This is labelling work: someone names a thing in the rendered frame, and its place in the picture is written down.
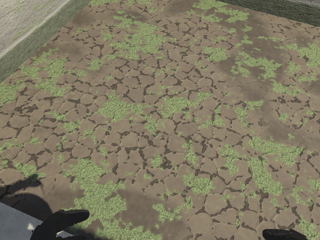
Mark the robot right hand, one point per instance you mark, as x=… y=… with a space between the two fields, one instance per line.
x=281 y=234

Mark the robot left hand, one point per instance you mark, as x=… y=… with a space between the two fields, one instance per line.
x=57 y=222

